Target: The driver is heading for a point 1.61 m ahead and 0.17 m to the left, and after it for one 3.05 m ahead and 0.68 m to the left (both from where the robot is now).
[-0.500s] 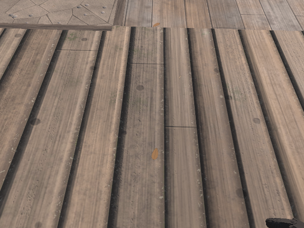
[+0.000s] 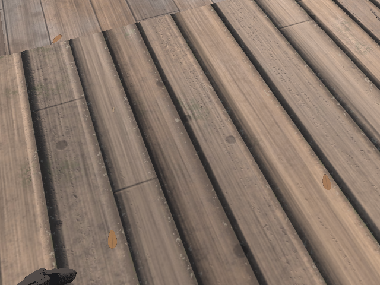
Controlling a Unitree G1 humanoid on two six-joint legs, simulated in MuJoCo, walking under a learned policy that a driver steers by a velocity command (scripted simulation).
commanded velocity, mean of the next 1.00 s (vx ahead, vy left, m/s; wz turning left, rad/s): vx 0.05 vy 0.00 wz -0.24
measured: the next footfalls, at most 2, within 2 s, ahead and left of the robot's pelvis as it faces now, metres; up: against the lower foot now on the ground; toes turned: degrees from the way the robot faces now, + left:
left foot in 0.38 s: +0.19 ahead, +0.14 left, +0.00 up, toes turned -14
right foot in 0.64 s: +0.10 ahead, -0.11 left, +0.00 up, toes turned -9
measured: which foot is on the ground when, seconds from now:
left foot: up 0.00-0.36, down 0.38-1.00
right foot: down 0.00-0.38, up 0.40-0.62, down 0.64-1.00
